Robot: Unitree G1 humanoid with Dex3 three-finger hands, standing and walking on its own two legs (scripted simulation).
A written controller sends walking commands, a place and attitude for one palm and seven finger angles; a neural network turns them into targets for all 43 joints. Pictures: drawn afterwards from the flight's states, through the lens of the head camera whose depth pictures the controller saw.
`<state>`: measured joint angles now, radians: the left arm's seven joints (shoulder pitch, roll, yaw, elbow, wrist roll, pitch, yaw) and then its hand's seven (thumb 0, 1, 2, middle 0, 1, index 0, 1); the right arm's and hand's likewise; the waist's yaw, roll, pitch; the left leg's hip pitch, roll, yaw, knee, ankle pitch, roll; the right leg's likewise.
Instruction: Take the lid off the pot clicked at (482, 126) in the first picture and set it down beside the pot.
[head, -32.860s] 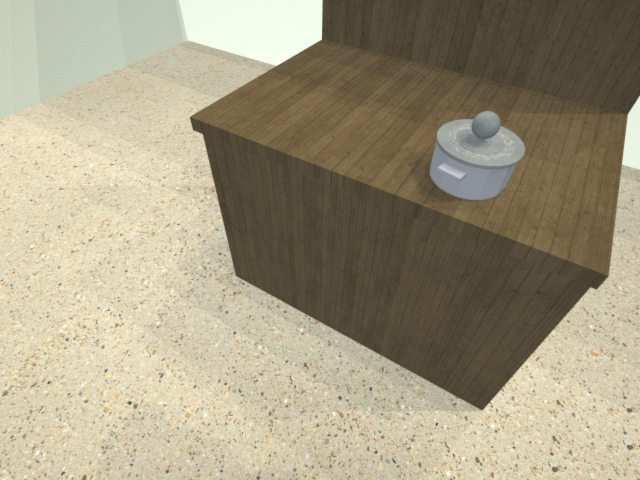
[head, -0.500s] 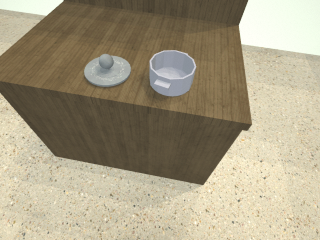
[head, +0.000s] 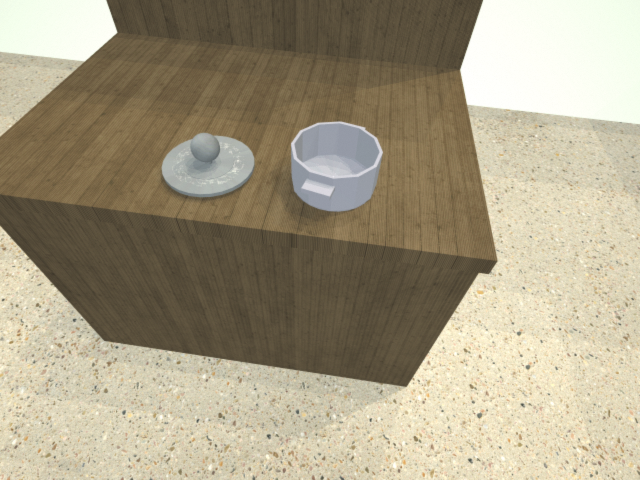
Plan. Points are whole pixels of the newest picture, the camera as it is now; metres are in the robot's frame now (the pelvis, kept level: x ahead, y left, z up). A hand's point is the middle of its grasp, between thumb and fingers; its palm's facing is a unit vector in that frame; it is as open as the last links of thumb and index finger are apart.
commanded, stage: let the arm hang, fingers relaxed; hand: left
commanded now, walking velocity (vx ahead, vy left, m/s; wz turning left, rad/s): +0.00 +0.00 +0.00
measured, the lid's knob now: (205, 147) +0.67 +0.25 +0.01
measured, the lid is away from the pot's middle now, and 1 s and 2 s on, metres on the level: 0.25 0.25 0.25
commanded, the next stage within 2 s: look to check the result in 0.06 s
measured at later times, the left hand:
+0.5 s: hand out of the picture +0.00 +0.17 -0.18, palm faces +0.02 -0.98 -0.19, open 7.3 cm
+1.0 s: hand out of the picture +0.01 +0.17 -0.18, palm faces +0.02 -0.98 -0.19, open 7.3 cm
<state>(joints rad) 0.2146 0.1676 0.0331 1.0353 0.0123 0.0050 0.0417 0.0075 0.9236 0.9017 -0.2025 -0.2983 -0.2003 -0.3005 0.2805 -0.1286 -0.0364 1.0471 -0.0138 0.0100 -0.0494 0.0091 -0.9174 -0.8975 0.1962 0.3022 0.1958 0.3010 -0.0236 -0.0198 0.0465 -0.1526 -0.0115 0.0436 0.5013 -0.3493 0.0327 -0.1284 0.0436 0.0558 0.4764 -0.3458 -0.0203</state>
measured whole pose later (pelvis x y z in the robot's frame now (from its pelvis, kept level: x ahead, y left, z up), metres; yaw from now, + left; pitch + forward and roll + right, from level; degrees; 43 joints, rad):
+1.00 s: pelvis -0.01 +0.00 +0.00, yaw -1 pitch +0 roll +0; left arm 0.25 0.15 0.03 1.09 0.01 0.00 0.05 0.01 0.93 0.90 -0.20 -0.30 -0.20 -0.30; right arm 0.28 -0.11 -0.04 1.09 -0.01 0.01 -0.05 0.01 -0.92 -0.90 0.20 0.30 0.20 0.30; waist -0.02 -0.02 0.07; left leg -0.15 -0.01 0.05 0.48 -0.33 0.03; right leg -0.13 0.04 0.07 0.46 -0.32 -0.02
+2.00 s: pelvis -0.01 +0.00 +0.00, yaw -1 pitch +0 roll +0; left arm 0.27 0.13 0.03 1.12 0.02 0.00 0.05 0.02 0.93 0.90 -0.20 -0.30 -0.20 -0.30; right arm 0.29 -0.10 -0.03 1.10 -0.01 0.00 -0.06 0.01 -0.91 -0.90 0.20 0.30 0.20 0.30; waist -0.02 -0.02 0.07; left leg -0.15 -0.02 0.06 0.46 -0.31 0.04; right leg -0.14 0.04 0.07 0.45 -0.31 -0.01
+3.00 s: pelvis -0.02 +0.00 +0.00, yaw -1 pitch +0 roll +0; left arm 0.27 0.13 0.03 1.12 0.02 0.00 0.05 0.02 0.93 0.90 -0.20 -0.30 -0.20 -0.30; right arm 0.29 -0.10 -0.04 1.10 -0.01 0.00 -0.06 0.01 -0.91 -0.90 0.20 0.30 0.20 0.30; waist -0.01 -0.02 0.08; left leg -0.14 -0.01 0.06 0.46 -0.31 0.03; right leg -0.14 0.04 0.07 0.45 -0.31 -0.02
